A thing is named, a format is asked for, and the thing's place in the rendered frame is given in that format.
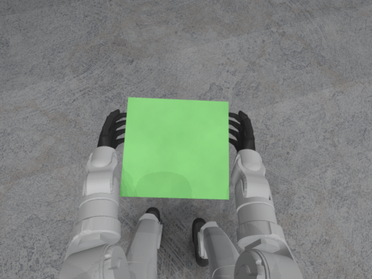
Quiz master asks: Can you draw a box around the carton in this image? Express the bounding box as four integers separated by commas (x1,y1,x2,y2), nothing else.
120,97,229,200

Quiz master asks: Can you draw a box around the right robot forearm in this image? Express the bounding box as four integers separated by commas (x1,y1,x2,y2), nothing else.
231,149,297,264

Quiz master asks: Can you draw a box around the robot right upper arm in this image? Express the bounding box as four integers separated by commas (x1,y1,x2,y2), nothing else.
234,249,303,279

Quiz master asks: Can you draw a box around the robot right hand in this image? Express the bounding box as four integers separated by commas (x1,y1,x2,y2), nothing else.
228,110,255,153

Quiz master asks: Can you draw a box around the robot right foot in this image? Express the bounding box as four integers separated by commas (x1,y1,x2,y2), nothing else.
192,218,209,267

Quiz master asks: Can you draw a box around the robot left upper arm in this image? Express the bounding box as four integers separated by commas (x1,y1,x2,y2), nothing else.
59,243,130,279

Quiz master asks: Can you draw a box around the right robot thigh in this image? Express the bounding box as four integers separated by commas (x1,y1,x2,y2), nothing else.
198,227,240,279

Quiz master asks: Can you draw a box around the left robot forearm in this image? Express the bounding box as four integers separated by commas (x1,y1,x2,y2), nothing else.
59,146,121,278

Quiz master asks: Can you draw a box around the robot left hand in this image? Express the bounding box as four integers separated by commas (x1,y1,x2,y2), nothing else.
97,109,127,149

